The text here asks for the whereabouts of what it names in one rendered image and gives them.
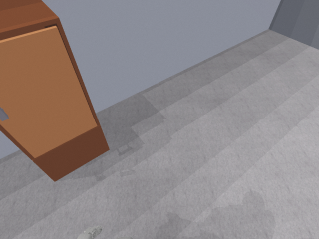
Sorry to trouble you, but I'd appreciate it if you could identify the cupboard door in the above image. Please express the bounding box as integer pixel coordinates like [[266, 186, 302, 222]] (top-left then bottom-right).
[[0, 25, 97, 158]]

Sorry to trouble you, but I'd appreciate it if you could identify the robot left hand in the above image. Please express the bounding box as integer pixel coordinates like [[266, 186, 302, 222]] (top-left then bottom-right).
[[77, 225, 103, 239]]

